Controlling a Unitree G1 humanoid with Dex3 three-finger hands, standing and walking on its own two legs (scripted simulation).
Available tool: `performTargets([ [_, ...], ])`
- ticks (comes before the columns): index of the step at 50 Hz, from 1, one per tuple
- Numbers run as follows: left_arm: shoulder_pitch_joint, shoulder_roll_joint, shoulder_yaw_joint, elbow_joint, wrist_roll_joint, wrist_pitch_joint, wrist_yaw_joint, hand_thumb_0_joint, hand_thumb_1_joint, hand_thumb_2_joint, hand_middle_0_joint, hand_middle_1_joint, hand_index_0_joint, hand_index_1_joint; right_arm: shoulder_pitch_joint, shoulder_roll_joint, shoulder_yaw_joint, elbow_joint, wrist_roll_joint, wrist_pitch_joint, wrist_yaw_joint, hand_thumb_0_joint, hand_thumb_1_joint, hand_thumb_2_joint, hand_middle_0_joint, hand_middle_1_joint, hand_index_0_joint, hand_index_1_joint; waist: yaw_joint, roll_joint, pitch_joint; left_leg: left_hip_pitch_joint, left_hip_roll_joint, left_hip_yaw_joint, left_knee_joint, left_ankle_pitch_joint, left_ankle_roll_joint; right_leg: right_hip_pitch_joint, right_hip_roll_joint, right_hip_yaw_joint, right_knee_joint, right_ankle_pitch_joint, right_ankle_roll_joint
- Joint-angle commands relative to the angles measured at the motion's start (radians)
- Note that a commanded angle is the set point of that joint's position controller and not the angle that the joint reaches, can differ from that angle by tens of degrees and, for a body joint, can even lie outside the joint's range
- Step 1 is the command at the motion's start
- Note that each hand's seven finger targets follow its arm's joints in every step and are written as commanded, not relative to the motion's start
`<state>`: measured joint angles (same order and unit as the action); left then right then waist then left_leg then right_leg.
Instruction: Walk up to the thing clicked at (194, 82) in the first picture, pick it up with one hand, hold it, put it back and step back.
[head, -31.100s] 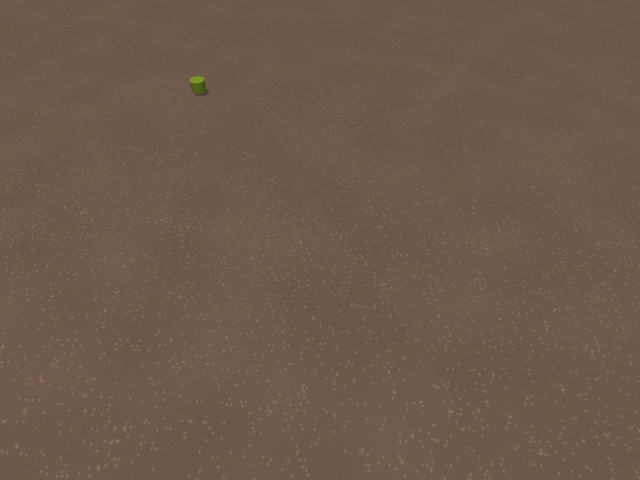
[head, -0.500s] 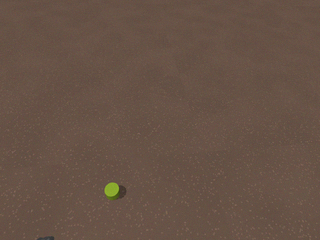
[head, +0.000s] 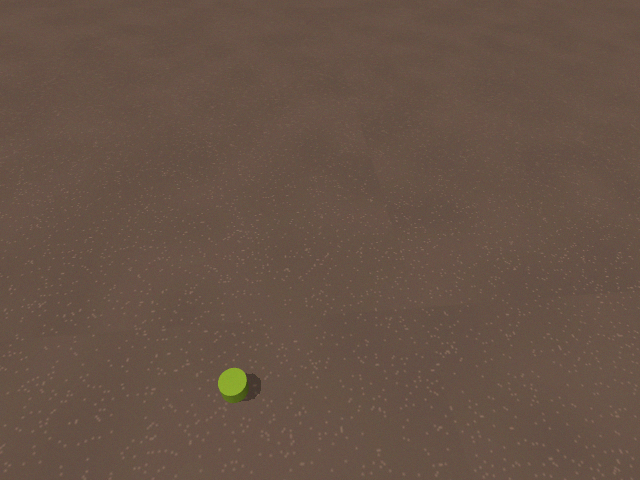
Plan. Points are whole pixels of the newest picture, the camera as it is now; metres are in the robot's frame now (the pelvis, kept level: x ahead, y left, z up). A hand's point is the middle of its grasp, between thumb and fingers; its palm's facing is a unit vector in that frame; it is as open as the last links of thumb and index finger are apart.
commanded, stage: walk up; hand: left
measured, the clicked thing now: (233, 385) +0.50 +0.25 -0.75
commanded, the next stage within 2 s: stand in 0.40 s
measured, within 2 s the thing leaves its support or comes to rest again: neither
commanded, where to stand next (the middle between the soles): +0.11 +0.01 m, yaw -1 degrees
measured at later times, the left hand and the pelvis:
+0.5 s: hand out of the picture +0.09 +0.26 -0.15, palm faces +0.00 -0.94 -0.34, open 7.4 cm; pelvis +0.01 +0.00 +0.00, yaw +0 degrees
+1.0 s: hand out of the picture +0.06 +0.25 -0.15, palm faces -0.02 -0.94 -0.33, open 7.4 cm; pelvis -0.01 +0.00 +0.00, yaw +0 degrees
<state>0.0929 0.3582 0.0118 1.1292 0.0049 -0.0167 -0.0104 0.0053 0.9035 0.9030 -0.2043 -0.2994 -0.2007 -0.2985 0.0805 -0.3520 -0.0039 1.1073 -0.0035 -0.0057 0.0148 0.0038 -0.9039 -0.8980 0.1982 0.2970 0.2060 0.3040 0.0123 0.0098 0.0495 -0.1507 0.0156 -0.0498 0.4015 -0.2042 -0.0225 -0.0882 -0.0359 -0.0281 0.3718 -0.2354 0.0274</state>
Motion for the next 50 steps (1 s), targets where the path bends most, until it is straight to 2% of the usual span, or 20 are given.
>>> performTargets([
  [1,-0.064,0.219,0.039,-0.060,0.006,-0.024,0.017,0.000,0.900,0.900,-0.200,-0.300,-0.200,-0.300,-0.044,-0.216,-0.044,-0.053,-0.003,-0.019,-0.013,0.000,-0.900,-0.900,0.200,0.300,0.200,0.300,-0.012,-0.003,-0.075,0.010,0.080,-0.059,-0.064,0.154,0.052,0.000,-0.082,0.068,-0.074,0.125,-0.048],
  [13,-0.043,0.213,0.044,-0.053,0.004,-0.018,0.019,0.000,0.900,0.900,-0.200,-0.300,-0.200,-0.300,-0.036,-0.214,-0.043,-0.044,-0.003,-0.023,-0.018,0.000,-0.900,-0.900,0.200,0.300,0.200,0.300,-0.005,0.006,-0.097,0.024,0.085,-0.058,-0.066,0.234,0.053,0.032,-0.078,0.048,-0.054,0.175,-0.045],
  [19,-0.060,0.211,0.044,-0.057,0.004,-0.016,0.019,0.000,0.900,0.900,-0.200,-0.300,-0.200,-0.300,-0.028,-0.210,-0.043,-0.041,-0.002,-0.021,-0.019,0.000,-0.900,-0.900,0.200,0.300,0.200,0.300,-0.011,0.003,-0.082,0.008,0.079,-0.058,-0.069,0.231,0.049,0.038,-0.081,0.053,-0.058,0.180,-0.045],
  [20,-0.048,0.200,0.036,-0.054,0.002,-0.012,0.021,0.000,0.900,0.900,-0.200,-0.300,-0.200,-0.300,-0.059,-0.221,-0.038,-0.047,-0.002,-0.023,-0.024,0.000,-0.900,-0.900,0.200,0.300,0.200,0.300,-0.004,0.005,-0.046,0.011,0.102,-0.069,-0.076,0.286,0.042,-0.001,-0.098,0.070,-0.070,0.221,-0.036],
  [25,-0.033,0.209,0.040,-0.048,0.000,-0.011,0.021,0.000,0.900,0.900,-0.200,-0.300,-0.200,-0.300,-0.031,-0.221,-0.037,-0.040,0.002,-0.026,-0.026,0.000,-0.900,-0.900,0.200,0.300,0.200,0.300,-0.006,-0.007,-0.118,0.062,0.111,-0.063,-0.065,0.381,0.042,0.058,-0.100,0.062,-0.057,0.291,-0.033],
  [29,-0.043,0.210,0.037,-0.048,0.000,-0.012,0.020,0.000,0.900,0.900,-0.200,-0.300,-0.200,-0.300,-0.042,-0.213,-0.033,-0.043,0.001,-0.024,-0.025,0.000,-0.900,-0.900,0.200,0.300,0.200,0.300,-0.009,-0.014,-0.116,0.067,0.108,-0.060,-0.075,0.330,0.039,0.044,-0.100,0.062,-0.072,0.254,-0.035],
  [34,-0.047,0.208,0.035,-0.047,0.002,-0.009,0.016,0.000,0.900,0.900,-0.200,-0.300,-0.200,-0.300,-0.046,-0.216,-0.029,-0.037,-0.001,-0.022,-0.023,0.000,-0.900,-0.900,0.200,0.300,0.200,0.300,-0.013,0.004,-0.084,0.036,0.099,-0.061,-0.103,0.215,0.034,0.016,-0.096,0.071,-0.099,0.152,-0.037],
  [40,-0.038,0.216,0.035,-0.047,0.003,-0.013,0.016,0.000,0.900,0.900,-0.200,-0.300,-0.200,-0.300,-0.040,-0.216,-0.029,-0.034,-0.001,-0.023,-0.019,0.000,-0.900,-0.900,0.200,0.300,0.200,0.300,-0.014,-0.013,-0.081,0.047,0.103,-0.064,-0.104,0.209,0.036,0.004,-0.099,0.077,-0.105,0.154,-0.039],
  [44,-0.039,0.212,0.033,-0.046,0.004,-0.012,0.015,0.000,0.900,0.900,-0.200,-0.300,-0.200,-0.300,-0.038,-0.220,-0.031,-0.032,-0.003,-0.020,-0.017,0.000,-0.900,-0.900,0.200,0.300,0.200,0.300,-0.017,-0.015,-0.053,0.021,0.099,-0.067,-0.115,0.112,0.038,-0.018,-0.096,0.082,-0.122,0.074,-0.038],
  [47,-0.032,0.212,0.033,-0.047,0.005,-0.012,0.014,0.000,0.900,0.900,-0.200,-0.300,-0.200,-0.300,-0.033,-0.219,-0.032,-0.029,-0.005,-0.020,-0.016,0.000,-0.900,-0.900,0.200,0.300,0.200,0.300,-0.016,-0.007,-0.043,0.013,0.093,-0.068,-0.121,0.086,0.034,-0.036,-0.092,0.084,-0.130,0.034,-0.038],
  [48,-0.028,0.212,0.033,-0.046,0.005,-0.010,0.012,0.000,0.900,0.900,-0.200,-0.300,-0.200,-0.300,-0.030,-0.222,-0.032,-0.027,-0.006,-0.020,-0.016,0.000,-0.900,-0.900,0.200,0.300,0.200,0.300,-0.015,0.000,-0.036,0.006,0.094,-0.067,-0.122,0.053,0.037,-0.037,-0.094,0.087,-0.130,0.029,-0.041],
  [50,-0.024,0.212,0.034,-0.047,0.005,-0.010,0.012,0.000,0.900,0.900,-0.200,-0.300,-0.200,-0.300,-0.021,-0.221,-0.032,-0.025,-0.005,-0.020,-0.015,0.000,-0.900,-0.900,0.200,0.300,0.200,0.300,-0.016,0.007,-0.036,-0.008,0.096,-0.073,-0.131,0.050,0.038,-0.027,-0.094,0.086,-0.124,0.039,-0.041],
])
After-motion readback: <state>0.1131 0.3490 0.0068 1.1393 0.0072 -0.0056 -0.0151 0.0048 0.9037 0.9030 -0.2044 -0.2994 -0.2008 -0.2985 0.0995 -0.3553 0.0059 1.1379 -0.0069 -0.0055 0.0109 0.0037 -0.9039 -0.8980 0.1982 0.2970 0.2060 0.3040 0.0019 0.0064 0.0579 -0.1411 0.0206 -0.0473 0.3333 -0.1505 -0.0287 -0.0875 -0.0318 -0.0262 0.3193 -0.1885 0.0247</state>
